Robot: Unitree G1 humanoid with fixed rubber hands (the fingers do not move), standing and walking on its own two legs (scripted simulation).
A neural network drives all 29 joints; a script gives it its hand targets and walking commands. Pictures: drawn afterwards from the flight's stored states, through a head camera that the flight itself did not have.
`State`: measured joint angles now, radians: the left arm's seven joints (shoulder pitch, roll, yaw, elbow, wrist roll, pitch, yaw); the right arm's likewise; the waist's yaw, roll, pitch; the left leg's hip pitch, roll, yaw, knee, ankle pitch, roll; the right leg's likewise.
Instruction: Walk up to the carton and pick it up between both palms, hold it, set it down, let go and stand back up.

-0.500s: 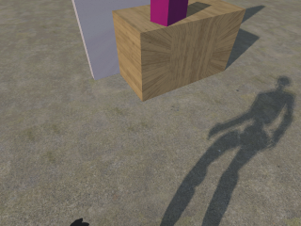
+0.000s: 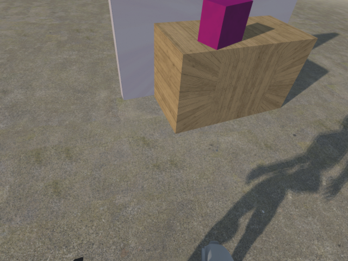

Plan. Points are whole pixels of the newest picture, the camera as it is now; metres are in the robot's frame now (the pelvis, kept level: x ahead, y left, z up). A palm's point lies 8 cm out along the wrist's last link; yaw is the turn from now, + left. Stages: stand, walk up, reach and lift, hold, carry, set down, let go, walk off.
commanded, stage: walk up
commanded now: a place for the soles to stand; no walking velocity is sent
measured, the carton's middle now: (224, 21) +1.49 -0.30 +0.05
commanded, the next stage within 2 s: none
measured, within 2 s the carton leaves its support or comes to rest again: neither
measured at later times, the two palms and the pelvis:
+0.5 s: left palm out of the picture +0.17 +0.14 -0.15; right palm (293, 190) +0.36 -0.35 -0.08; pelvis +0.20 -0.12 -0.01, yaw +13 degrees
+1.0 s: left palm (167, 171) +0.44 +0.03 -0.13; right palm (299, 159) +0.54 -0.49 -0.15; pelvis +0.41 -0.24 -0.04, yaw +16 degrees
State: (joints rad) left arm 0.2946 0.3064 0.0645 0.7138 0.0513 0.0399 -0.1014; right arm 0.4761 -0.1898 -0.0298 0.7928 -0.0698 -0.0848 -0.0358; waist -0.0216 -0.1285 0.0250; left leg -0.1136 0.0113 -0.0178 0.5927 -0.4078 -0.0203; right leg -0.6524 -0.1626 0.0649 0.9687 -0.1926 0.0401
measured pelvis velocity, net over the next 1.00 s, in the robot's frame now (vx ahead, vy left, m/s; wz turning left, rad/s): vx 0.41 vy -0.24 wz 0.28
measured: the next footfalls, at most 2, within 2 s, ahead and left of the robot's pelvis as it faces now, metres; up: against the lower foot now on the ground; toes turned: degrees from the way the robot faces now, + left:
right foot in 0.12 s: +0.25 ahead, -0.22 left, +0.00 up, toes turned -3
left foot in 0.50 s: +0.32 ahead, +0.01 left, +0.00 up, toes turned +17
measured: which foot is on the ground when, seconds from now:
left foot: down 0.00-0.14, up 0.16-0.48, down 0.50-0.90, up 0.92-1.00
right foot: up 0.00-0.10, down 0.12-0.50, up 0.52-0.88, down 0.90-1.00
